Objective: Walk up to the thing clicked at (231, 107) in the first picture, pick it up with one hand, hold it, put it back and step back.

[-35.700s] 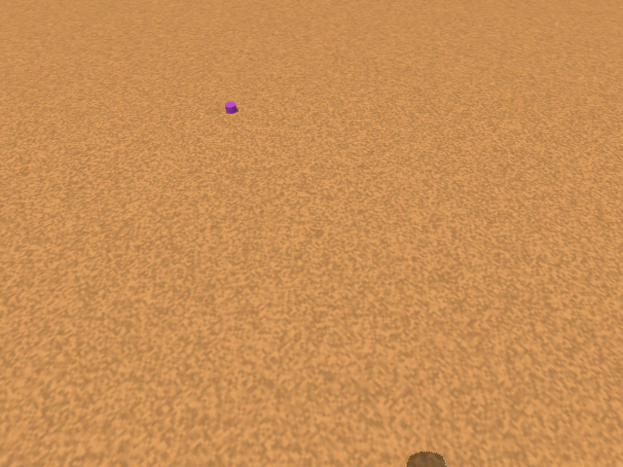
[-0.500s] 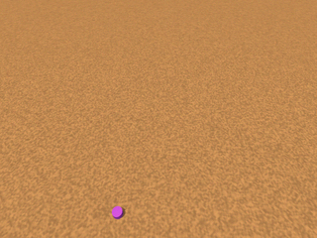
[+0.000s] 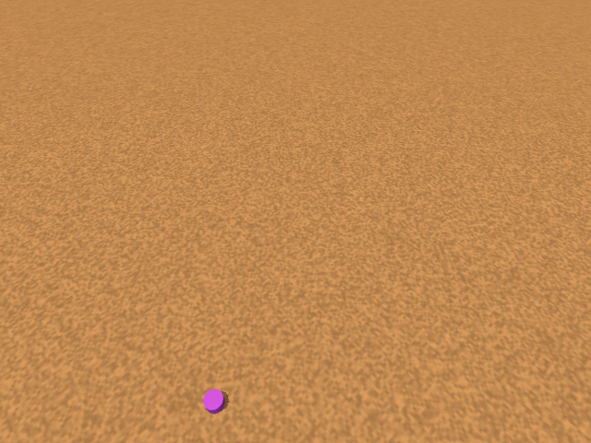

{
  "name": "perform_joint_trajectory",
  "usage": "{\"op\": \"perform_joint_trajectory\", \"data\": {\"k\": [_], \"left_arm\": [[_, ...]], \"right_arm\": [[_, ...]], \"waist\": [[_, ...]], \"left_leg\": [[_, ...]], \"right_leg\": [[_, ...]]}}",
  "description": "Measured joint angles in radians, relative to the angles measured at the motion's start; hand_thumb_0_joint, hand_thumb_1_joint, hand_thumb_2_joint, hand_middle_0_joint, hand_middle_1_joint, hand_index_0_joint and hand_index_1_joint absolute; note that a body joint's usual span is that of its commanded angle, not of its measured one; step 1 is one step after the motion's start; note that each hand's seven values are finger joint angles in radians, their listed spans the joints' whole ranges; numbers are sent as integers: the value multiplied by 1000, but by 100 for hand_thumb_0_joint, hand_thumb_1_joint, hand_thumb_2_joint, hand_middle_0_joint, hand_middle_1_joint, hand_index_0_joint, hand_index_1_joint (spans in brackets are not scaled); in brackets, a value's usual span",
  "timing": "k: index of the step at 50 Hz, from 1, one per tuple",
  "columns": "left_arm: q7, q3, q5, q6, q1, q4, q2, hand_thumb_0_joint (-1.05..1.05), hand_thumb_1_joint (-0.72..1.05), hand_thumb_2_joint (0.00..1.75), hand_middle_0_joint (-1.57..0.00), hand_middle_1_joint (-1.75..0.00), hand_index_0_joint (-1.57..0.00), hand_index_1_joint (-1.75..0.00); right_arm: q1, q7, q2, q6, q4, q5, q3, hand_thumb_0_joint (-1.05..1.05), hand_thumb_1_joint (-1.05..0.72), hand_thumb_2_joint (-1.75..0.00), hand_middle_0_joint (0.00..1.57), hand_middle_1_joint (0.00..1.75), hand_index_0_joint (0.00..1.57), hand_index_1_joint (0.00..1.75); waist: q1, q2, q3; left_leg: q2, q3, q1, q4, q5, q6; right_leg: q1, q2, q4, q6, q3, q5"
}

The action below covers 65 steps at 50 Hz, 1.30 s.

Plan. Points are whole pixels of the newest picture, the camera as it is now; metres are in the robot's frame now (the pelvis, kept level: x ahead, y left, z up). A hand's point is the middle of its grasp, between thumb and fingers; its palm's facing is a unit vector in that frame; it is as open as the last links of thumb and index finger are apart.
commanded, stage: stand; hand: left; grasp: from above
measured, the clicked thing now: (214, 401) +0.41 +0.26 -0.76
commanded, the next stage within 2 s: step back in 0.78 s
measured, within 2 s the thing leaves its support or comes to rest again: neither
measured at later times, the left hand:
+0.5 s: hand out of the picture +0.00 +0.19 -0.18, palm faces +0.03 -0.97 -0.23, open 7.4 cm
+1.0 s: hand out of the picture +0.06 +0.26 -0.17, palm faces +0.00 -0.91 -0.42, open 7.4 cm
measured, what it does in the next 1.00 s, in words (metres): stands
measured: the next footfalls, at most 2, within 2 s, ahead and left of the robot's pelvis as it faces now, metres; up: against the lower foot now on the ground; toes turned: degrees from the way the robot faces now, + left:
left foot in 1.38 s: -0.11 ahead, +0.11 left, +0.00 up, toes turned +1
right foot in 1.76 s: -0.17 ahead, -0.12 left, +0.00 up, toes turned +1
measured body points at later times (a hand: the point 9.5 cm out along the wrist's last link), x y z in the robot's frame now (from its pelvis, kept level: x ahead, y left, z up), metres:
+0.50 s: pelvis +0.00 +0.00 +0.00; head +0.00 +0.00 +0.45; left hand +0.00 +0.24 -0.16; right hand +0.00 -0.23 -0.16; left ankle +0.02 +0.12 -0.75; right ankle -0.01 -0.14 -0.75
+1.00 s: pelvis -0.04 -0.02 -0.02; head +0.01 -0.03 +0.42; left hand +0.06 +0.30 -0.14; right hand +0.06 -0.33 -0.15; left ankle +0.02 +0.12 -0.75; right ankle -0.01 -0.13 -0.75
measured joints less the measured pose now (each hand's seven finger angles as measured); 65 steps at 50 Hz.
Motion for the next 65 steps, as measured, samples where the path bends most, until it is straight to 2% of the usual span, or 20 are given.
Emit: {"op": "perform_joint_trajectory", "data": {"k": [17, 36, 39, 43, 46, 49, 50, 52, 54, 56, 58, 61, 65], "left_arm": [[2, 11, 2, 6, 47, -7, -4, 1, 90, 90, -20, -30, -20, -30], [-4, 18, 2, -8, 25, -55, 43, 1, 90, 90, -20, -30, -20, -30], [-6, 19, 1, -10, 15, -61, 54, 1, 90, 90, -20, -30, -20, -30], [-17, 30, -23, 1, -25, -100, 99, 1, 90, 90, -20, -30, -21, -30], [-15, 41, -25, 8, -68, -138, 154, 1, 90, 90, -20, -30, -21, -30], [-15, 53, -18, 12, -90, -174, 205, 1, 90, 90, -20, -30, -21, -30], [-16, 57, -14, 12, -94, -183, 216, 1, 90, 90, -20, -30, -21, -30], [-20, 62, -6, 11, -100, -198, 224, 1, 90, 90, -20, -30, -20, -30], [-25, 62, 7, 10, -104, -217, 227, 1, 90, 90, -20, -30, -20, -30], [-23, 58, 13, 14, -112, -233, 219, 1, 90, 90, -20, -30, -20, -30], [-20, 55, 16, 20, -122, -249, 210, 1, 90, 90, -20, -30, -20, -30], [-17, 49, 15, 20, -136, -286, 199, 1, 90, 90, -20, -30, -21, -30], [-14, 44, 10, 12, -147, -341, 193, 1, 90, 90, -20, -30, -21, -30]], "right_arm": [[39, -3, 14, 0, -12, -5, -13, 0, -91, -90, 20, 30, 20, 30], [19, 4, -36, -10, -56, -4, -23, 0, -91, -90, 20, 30, 20, 30], [11, 6, -46, -12, -62, -3, -22, 0, -91, -90, 20, 30, 20, 30], [-42, 22, -83, 3, -88, 11, -22, 0, -91, -90, 21, 30, 21, 30], [-93, 25, -120, 13, -123, 16, -33, 0, -91, -90, 21, 30, 21, 30], [-138, 22, -163, 26, -162, 16, -44, 0, -90, -90, 21, 30, 21, 30], [-150, 21, -179, 31, -174, 16, -48, 0, -90, -90, 21, 30, 21, 30], [-172, 18, -212, 42, -194, 17, -55, 0, -91, -90, 21, 30, 21, 30], [-186, 13, -233, 54, -212, 14, -60, 0, -91, -90, 21, 30, 20, 30], [-184, 14, -251, 53, -230, 23, -61, 0, -91, -90, 20, 30, 20, 30], [-166, 14, -262, 45, -239, 28, -57, 0, -91, -90, 20, 30, 20, 30], [-122, 15, -265, 42, -238, 24, -44, 0, -91, -90, 20, 30, 20, 30], [-81, 17, -248, 50, -228, 12, -27, 0, -91, -90, 20, 30, 20, 30]], "waist": [[-1, -3, 3], [-4, -2, 13], [-3, -3, 15], [-2, -10, 41], [-2, -20, 71], [3, -20, 90], [4, -13, 94], [-2, 17, 102], [9, 17, 109], [18, 25, 117], [20, 33, 117], [23, 36, 114], [18, 22, 128]], "left_leg": [[-5, 7, -16, 17, -8, 4], [-1, 7, -19, 29, -15, 2], [-1, 8, -15, 27, -14, 2], [1, 13, -68, 74, -22, 3], [3, 19, -117, 125, -29, 3], [13, 27, -169, 204, -54, -2], [20, 25, -189, 238, -67, -5], [25, -9, -236, 331, -126, 14], [-42, -79, -300, 524, -274, 28], [-98, -127, -341, 697, -303, 28], [-122, -142, -350, 788, -295, 16], [-122, -139, -309, 777, -304, -6], [-87, -108, -219, 591, -339, -11]], "right_leg": [[-24, -5, 30, 3, 7, -13], [-25, -1, 37, 1, 8, -17], [-23, -1, 36, 1, 9, -17], [-87, 1, 104, -4, 16, -32], [-159, 2, 197, -28, 18, -54], [-222, 7, 294, -59, 12, -92], [-235, 13, 315, -54, 10, -104], [-252, 27, 342, -45, -8, -104], [-271, 20, 349, -55, -1, -96], [-273, 17, 318, -57, 1, -68], [-275, 14, 280, -57, -6, -37], [-280, 7, 241, -55, -25, -5], [-298, -13, 234, -46, -53, 19]]}}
